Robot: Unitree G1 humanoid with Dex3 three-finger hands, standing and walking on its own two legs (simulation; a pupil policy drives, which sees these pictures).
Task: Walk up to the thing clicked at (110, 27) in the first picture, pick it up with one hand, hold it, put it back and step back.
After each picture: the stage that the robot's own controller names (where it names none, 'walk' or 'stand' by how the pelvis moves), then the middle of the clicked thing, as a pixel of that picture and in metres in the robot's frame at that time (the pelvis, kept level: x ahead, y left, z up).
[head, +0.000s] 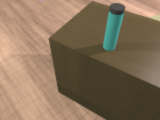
stand; (112, 29) +0.71 -0.14 +0.00
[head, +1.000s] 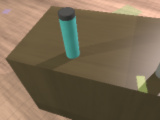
walk; (70, 35) +0.61 +0.11 +0.02
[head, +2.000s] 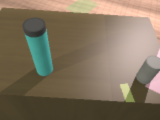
rise first; (40, 50) +0.47 +0.18 +0.03
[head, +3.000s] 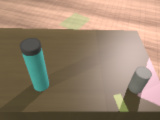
stand; (36, 67) +0.45 +0.20 +0.00
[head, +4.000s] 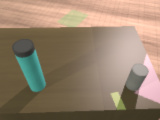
stand; (31, 68) +0.44 +0.22 +0.00
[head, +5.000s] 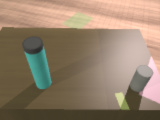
stand; (39, 65) +0.46 +0.20 -0.01
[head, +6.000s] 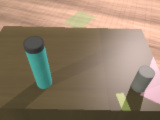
stand; (39, 65) +0.46 +0.19 -0.01
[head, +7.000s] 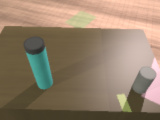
rise first; (40, 65) +0.45 +0.19 -0.01
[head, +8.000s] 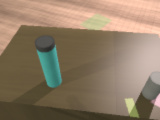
rise first; (50, 64) +0.46 +0.18 +0.00
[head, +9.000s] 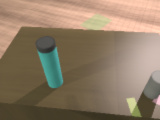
go down; (51, 65) +0.46 +0.18 +0.00
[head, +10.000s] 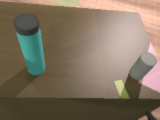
go down; (32, 49) +0.48 +0.16 +0.03
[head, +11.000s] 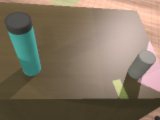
go down; (26, 49) +0.47 +0.17 +0.04
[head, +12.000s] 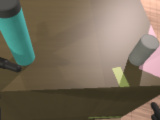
close in; (16, 35) +0.48 +0.18 +0.08
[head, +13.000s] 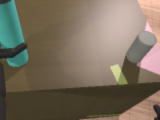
lift; (8, 31) +0.49 +0.19 +0.09
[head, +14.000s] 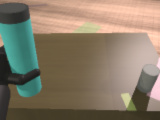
lift; (22, 55) +0.32 +0.17 +0.22
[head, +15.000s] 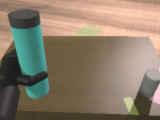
hold; (32, 58) +0.33 +0.16 +0.20
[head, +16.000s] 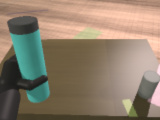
hold; (32, 63) +0.33 +0.16 +0.19
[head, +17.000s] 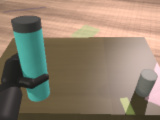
crouch; (33, 62) +0.34 +0.15 +0.18
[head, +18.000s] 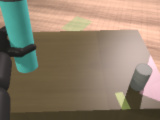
crouch; (20, 34) +0.44 +0.18 +0.20
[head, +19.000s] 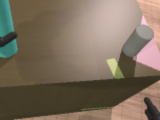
lower; out of the picture +0.52 +0.19 +0.09
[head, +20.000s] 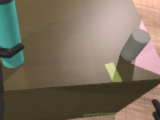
lower; (6, 31) +0.49 +0.18 +0.09
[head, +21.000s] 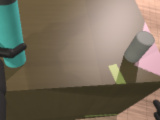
lower; (9, 31) +0.49 +0.18 +0.09
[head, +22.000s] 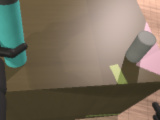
lower; (10, 31) +0.49 +0.18 +0.09
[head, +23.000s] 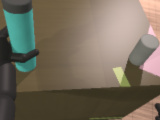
open; (22, 37) +0.47 +0.16 +0.08
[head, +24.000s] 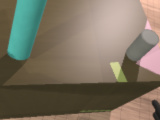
rise; (27, 19) +0.50 +0.13 +0.09
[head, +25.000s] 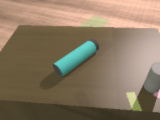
sink last; (77, 56) +0.58 +0.08 -0.04
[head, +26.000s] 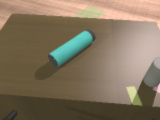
stand; (73, 47) +0.60 +0.08 -0.04
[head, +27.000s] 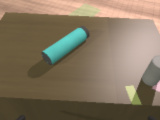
stand; (67, 44) +0.60 +0.09 -0.03
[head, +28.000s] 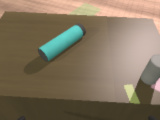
stand; (63, 41) +0.62 +0.11 -0.03
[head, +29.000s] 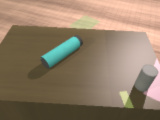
stand; (62, 50) +0.65 +0.12 -0.09
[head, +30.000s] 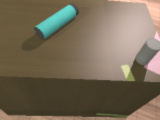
walk; (57, 20) +0.72 +0.12 -0.08
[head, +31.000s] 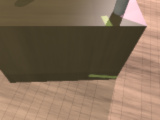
walk; out of the picture +1.01 +0.26 -0.06
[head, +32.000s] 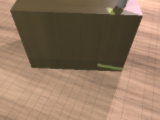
stand; out of the picture +1.33 +0.22 -0.07
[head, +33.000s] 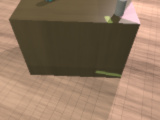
stand; out of the picture +1.32 +0.23 -0.09
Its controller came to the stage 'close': yes
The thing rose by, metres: 0.21
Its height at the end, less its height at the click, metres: -0.09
